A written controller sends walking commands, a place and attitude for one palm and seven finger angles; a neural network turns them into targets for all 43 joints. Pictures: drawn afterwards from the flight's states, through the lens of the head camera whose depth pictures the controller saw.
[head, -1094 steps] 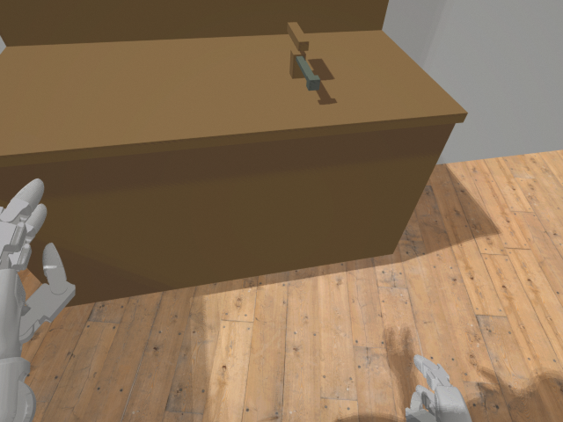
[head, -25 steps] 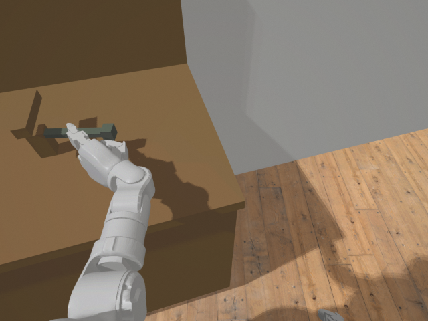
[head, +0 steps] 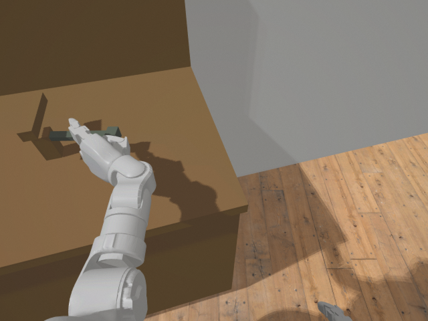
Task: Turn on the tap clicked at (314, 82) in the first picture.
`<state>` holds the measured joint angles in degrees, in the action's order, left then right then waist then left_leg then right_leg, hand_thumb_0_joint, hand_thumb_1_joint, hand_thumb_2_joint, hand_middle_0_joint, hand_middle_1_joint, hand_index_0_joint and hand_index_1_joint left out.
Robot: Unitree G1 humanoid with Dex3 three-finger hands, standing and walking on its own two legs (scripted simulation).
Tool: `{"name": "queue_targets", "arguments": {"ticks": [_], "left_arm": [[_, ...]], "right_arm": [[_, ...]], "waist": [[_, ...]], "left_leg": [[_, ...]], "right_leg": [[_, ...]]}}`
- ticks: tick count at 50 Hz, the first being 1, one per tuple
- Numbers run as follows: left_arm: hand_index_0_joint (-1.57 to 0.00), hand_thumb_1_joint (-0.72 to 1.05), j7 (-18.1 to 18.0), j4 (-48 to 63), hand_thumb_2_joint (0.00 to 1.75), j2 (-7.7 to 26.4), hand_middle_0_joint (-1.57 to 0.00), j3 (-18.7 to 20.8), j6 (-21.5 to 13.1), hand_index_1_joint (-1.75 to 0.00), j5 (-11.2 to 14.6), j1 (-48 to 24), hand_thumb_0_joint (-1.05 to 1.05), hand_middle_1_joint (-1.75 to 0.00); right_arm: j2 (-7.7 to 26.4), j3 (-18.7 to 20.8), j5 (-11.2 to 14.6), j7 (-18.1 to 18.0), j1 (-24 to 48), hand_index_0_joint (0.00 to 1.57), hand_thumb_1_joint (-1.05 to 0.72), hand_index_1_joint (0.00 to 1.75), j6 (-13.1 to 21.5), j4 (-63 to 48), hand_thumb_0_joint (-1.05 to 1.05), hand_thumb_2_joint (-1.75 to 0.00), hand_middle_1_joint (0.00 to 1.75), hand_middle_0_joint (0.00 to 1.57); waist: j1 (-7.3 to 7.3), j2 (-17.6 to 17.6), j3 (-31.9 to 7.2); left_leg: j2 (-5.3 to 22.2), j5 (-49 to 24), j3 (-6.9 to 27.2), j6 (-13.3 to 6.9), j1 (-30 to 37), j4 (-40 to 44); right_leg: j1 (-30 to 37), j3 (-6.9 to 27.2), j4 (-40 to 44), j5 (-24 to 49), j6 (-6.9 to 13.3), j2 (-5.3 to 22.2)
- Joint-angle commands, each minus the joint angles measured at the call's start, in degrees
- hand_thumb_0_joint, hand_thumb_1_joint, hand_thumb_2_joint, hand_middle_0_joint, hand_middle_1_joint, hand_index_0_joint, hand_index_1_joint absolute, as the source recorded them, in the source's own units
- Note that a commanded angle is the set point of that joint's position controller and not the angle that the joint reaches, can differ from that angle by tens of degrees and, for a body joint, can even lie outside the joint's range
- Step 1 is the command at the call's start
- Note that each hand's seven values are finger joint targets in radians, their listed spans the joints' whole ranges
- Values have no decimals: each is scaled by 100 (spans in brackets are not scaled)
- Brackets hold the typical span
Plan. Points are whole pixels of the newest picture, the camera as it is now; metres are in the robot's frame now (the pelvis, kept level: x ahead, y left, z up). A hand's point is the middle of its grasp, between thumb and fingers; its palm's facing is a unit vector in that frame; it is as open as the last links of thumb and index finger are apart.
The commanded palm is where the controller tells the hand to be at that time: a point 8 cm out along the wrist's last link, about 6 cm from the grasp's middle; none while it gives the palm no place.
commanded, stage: lift the hand up off the lever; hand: left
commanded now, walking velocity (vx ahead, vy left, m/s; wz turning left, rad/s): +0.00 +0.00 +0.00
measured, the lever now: (113, 135) +0.49 +0.25 +0.07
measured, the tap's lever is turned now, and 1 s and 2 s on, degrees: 75 75 75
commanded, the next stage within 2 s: draw the hand back beside the body in 0.62 s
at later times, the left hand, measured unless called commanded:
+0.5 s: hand (115, 141) +0.40 +0.20 +0.14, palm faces +0.79 -0.60 -0.09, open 7.8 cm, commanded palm +0.35 +0.22 +0.14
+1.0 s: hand (117, 161) +0.35 +0.18 +0.14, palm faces +0.34 -0.93 -0.12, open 7.8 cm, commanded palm +0.30 +0.23 +0.15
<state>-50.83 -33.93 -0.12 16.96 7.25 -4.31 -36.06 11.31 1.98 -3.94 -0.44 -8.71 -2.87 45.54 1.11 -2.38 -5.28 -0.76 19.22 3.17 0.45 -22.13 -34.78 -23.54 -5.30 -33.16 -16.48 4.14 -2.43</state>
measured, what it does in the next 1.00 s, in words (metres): stands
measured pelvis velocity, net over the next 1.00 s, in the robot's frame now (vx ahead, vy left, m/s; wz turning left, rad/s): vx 0.00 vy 0.00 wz -0.06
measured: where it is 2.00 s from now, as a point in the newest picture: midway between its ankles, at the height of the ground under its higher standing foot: outside the picture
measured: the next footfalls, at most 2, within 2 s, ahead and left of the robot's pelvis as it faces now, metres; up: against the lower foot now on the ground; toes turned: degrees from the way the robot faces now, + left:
none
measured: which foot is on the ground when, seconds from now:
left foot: down 0.00-1.00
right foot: down 0.00-1.00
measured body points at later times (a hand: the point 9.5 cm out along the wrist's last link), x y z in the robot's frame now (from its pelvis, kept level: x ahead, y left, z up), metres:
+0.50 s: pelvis +0.00 +0.00 +0.01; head +0.01 -0.02 +0.46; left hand +0.35 +0.23 +0.15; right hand +0.18 -0.22 -0.11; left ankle -0.02 +0.13 -0.73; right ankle +0.00 -0.07 -0.73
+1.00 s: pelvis +0.00 +0.00 +0.01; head -0.02 -0.02 +0.46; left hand +0.33 +0.23 +0.15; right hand +0.14 -0.24 -0.10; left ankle -0.02 +0.13 -0.73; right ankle +0.00 -0.07 -0.73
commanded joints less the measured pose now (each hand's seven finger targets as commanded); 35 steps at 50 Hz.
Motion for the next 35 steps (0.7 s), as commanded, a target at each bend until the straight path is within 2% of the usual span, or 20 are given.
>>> {"name": "queue_targets", "arguments": {"ticks": [1, 4, 5, 6, 8, 10, 11, 15, 16, 17, 19, 21, 22, 24, 26, 29, 30, 31, 33, 35], "left_arm": [[-15, 90, 34, 1434, 90, 949, -15, -61, -168, -15, -208, -1980, 0, -15], [-15, 90, 118, 1894, 90, 604, -15, -369, -50, -15, -128, -1839, 0, -15], [-15, 90, 131, 2012, 90, 574, -15, -414, -2, -15, -109, -1789, 0, -15], [-15, 90, 137, 2070, 90, 788, -15, -231, 28, -15, -96, -1667, 0, -15], [-15, 90, 182, 2367, 90, 529, -15, -508, 68, -15, -85, -1722, 0, -15], [-15, 90, 181, 2469, 90, 537, -15, -495, 147, -15, -64, -1521, 0, -15], [-15, 90, 191, 2484, 90, 724, -15, -357, 181, -15, -53, -1458, 0, -15], [-15, 90, 230, 2562, 90, 474, -15, -675, 293, -15, -49, -1771, 0, -15], [-15, 90, 228, 2586, 90, 697, -15, -506, 297, -15, -49, -1864, 0, -15], [-15, 90, 238, 2613, 90, 518, -15, -706, 292, -15, -68, -2011, 0, -15], [-15, 90, 216, 2464, 90, 368, -15, -835, 308, -15, -80, -2169, 0, -15], [-15, 90, 195, 2285, 90, 631, -15, -556, 335, -15, -58, -2051, 0, -15], [-15, 90, 212, 2179, 90, 469, -15, -683, 352, -15, -48, -2053, 0, -15], [-15, 90, 207, 2072, 90, 477, -15, -625, 382, -15, -31, -1982, 0, -15], [-15, 90, 222, 1966, 90, 818, -15, -269, 415, -15, -3, -1694, 0, -15], [-15, 90, 248, 2198, 90, 591, -15, -487, 434, -15, -15, -1723, 0, -15], [-15, 90, 242, 2201, 90, 683, -15, -412, 432, -15, -14, -1762, 0, -15], [-15, 90, 247, 2138, 90, 976, -15, -155, 417, -15, -15, -1691, 0, -15], [-15, 90, 263, 2304, 90, 625, -15, -528, 373, -15, -50, -1987, 0, -15], [-15, 90, 234, 2424, 90, 623, -15, -567, 302, -15, -89, -2094, 0, -15]], "right_arm": [[703, 217, 4, -51, 317, 20, -90, 30, 121, -731, 0, -90, 30, 20], [649, 207, 56, -23, 360, 20, -90, 30, 114, -841, 0, -90, 30, 20], [644, 197, 62, -21, 386, 20, -90, 30, 123, -849, 0, -90, 30, 20], [679, 216, 56, -50, 404, 20, -90, 30, 111, -813, 0, -90, 30, 20], [631, 187, 83, -38, 501, 20, -90, 30, 127, -852, 0, -90, 30, 20], [619, 191, 94, -42, 566, 20, -90, 30, 157, -850, 0, -90, 30, 20], [651, 193, 85, -79, 609, 20, -90, 30, 140, -810, 0, -90, 30, 20], [599, 133, 120, -101, 814, 20, -90, 30, 209, -771, 0, -90, 30, 20], [632, 141, 114, -136, 836, 20, -90, 30, 204, -721, 0, -90, 30, 20], [606, 121, 126, -131, 919, 20, -90, 30, 229, -741, 0, -90, 30, 20], [576, 103, 120, -129, 953, 20, -90, 30, 281, -688, 0, -90, 30, 20], [610, 125, 106, -157, 923, 20, -90, 30, 267, -639, 0, -90, 30, 20], [594, 91, 126, -143, 959, 20, -90, 30, 267, -679, 0, -90, 30, 20], [584, 83, 132, -139, 936, 20, -90, 30, 250, -701, 0, -90, 30, 20], [628, 105, 131, -162, 905, 20, -90, 30, 177, -705, 0, -90, 30, 20], [572, 76, 156, -120, 917, 20, -90, 30, 149, -805, 0, -90, 30, 20], [586, 78, 161, -128, 894, 20, -90, 30, 148, -800, 0, -90, 30, 20], [620, 106, 158, -157, 872, 20, -90, 30, 117, -759, 0, -90, 30, 20], [575, 82, 162, -134, 941, 20, -90, 30, 167, -778, 0, -90, 30, 20], [578, 102, 146, -127, 919, 20, -90, 30, 224, -760, 0, -90, 30, 20]], "waist": [[-116, 452, -1958], [-129, 453, -2017], [-134, 464, -1945], [-179, 455, -1910], [-150, 403, -1837], [-176, 501, -1775], [-212, 476, -1705], [-131, 438, -1457], [-150, 430, -1439], [-114, 301, -1417], [-95, 363, -1358], [-174, 368, -1383], [-140, 424, -1370], [-167, 525, -1442], [-264, 524, -1523], [-235, 472, -1581], [-216, 595, -1565], [-269, 600, -1541], [-171, 473, -1469], [-168, 346, -1554]], "left_leg": [[-22, -2149, -248, -10, 354, 268], [11, -2462, -284, 20, 535, 311], [2, -2459, -287, 7, 540, 308], [6, -2495, -264, 27, 576, 339], [19, -2507, -280, 29, 643, 370], [21, -2483, -285, 23, 676, 381], [13, -2424, -266, 32, 676, 424], [2, -2086, -269, 7, 680, 486], [3, -1970, -240, 17, 709, 526], [13, -1914, -257, 18, 750, 527], [6, -1702, -230, 10, 753, 555], [-11, -1654, -188, 43, 729, 607], [-8, -1656, -214, 22, 724, 595], [-25, -1674, -227, -2, 667, 602], [-30, -1794, -234, 0, 635, 631], [-8, -2045, -275, -2, 677, 605], [-8, -2043, -269, -26, 642, 584], [6, -1980, -240, -12, 613, 631], [14, -1833, -260, -32, 666, 611], [6, -1922, -248, -17, 739, 569]], "right_leg": [[1674, 268, 293, 2320, -272, 359], [1786, 240, 263, 2636, -275, 368], [1804, 255, 287, 2713, -290, 380], [1851, 240, 322, 2653, -272, 357], [1829, 244, 344, 2636, -269, 386], [1850, 241, 390, 2628, -287, 387], [1863, 246, 440, 2495, -272, 369], [1680, 273, 575, 2034, -277, 397], [1651, 267, 643, 1744, -255, 361], [1553, 277, 665, 1613, -246, 380], [1466, 265, 724, 1312, -257, 366], [1529, 248, 757, 1169, -240, 328], [1498, 271, 760, 1253, -255, 374], [1634, 302, 753, 1481, -288, 415], [1810, 316, 744, 1718, -298, 416], [1890, 325, 656, 2194, -311, 463], [1891, 344, 651, 2282, -332, 473], [1916, 339, 685, 2086, -315, 438], [1727, 334, 732, 1792, -307, 438], [1695, 329, 683, 1813, -279, 407]]}}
